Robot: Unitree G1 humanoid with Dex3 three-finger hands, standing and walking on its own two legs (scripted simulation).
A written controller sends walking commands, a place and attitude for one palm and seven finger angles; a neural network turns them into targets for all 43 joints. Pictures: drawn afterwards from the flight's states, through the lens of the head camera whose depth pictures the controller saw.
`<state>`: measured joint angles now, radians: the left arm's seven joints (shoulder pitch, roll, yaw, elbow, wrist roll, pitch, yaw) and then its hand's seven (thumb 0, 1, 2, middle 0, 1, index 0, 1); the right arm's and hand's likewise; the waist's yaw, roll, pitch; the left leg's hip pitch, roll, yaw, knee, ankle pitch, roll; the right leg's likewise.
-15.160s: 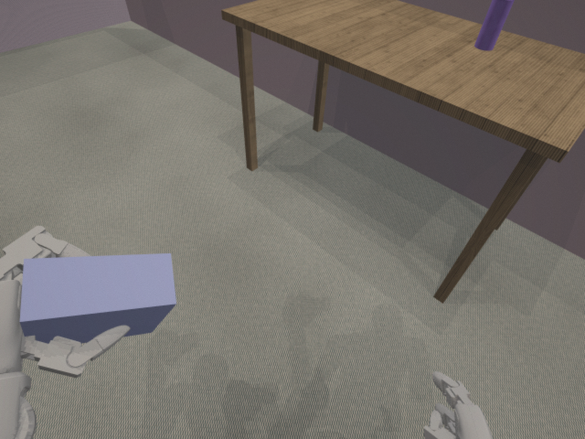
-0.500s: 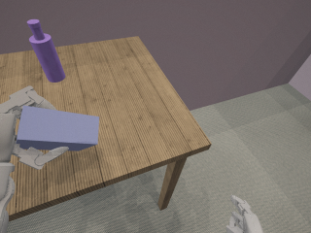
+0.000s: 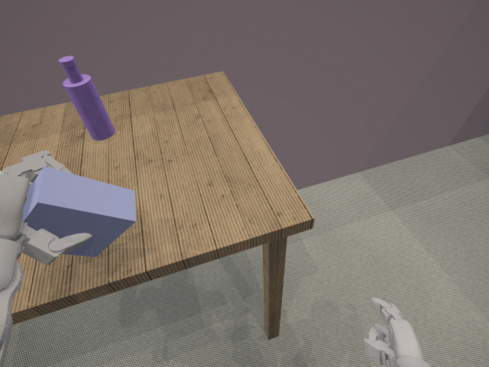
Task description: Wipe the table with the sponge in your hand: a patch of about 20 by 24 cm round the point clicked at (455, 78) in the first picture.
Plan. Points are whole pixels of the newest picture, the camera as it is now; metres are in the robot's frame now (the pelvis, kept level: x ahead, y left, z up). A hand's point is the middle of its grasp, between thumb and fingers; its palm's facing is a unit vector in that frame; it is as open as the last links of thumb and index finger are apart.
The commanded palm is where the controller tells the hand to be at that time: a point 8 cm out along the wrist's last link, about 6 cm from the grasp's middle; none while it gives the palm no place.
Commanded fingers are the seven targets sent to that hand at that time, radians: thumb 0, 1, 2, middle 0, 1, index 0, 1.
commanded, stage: turn the palm down, sponge in hand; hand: left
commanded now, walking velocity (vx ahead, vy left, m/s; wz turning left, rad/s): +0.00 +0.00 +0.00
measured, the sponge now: (88, 220) +0.27 +0.27 +0.14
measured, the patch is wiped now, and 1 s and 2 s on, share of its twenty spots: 0.00 0.00 0.00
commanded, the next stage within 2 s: move the sponge above the wiping area in 1.64 s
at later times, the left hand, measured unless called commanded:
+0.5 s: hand (68, 205) +0.26 +0.27 +0.19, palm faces +0.25 -0.38 -0.89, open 9.7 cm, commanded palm +0.22 +0.30 +0.24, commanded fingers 0.00 0.10 1.30 -1.20 -1.60 -1.20 -1.60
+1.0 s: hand (14, 199) +0.24 +0.32 +0.21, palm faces +0.26 -0.16 -0.95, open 9.7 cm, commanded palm +0.19 +0.32 +0.27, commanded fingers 0.00 0.10 1.30 -1.20 -1.60 -1.20 -1.60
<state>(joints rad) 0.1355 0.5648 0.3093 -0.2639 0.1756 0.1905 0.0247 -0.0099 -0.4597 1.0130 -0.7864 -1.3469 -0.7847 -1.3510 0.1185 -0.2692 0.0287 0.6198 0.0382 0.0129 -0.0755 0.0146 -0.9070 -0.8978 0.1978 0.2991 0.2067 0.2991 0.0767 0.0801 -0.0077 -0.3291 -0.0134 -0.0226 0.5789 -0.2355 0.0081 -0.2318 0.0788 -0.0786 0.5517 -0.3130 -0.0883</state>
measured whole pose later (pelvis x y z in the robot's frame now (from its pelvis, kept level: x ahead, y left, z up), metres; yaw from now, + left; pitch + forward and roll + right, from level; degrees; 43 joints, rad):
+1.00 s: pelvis +0.00 +0.04 +0.01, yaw -2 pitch -3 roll +0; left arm 0.07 0.68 0.08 -0.45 0.63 0.51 -0.08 -0.01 -0.46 1.02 -0.78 -1.35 -0.78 -1.36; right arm -0.05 -0.27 0.07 0.62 0.07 0.10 -0.08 0.01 -0.91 -0.90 0.20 0.30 0.21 0.30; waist 0.14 0.12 0.00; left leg -0.23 -0.06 0.03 0.44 -0.16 0.06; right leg -0.16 0.03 -0.03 0.45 -0.25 -0.04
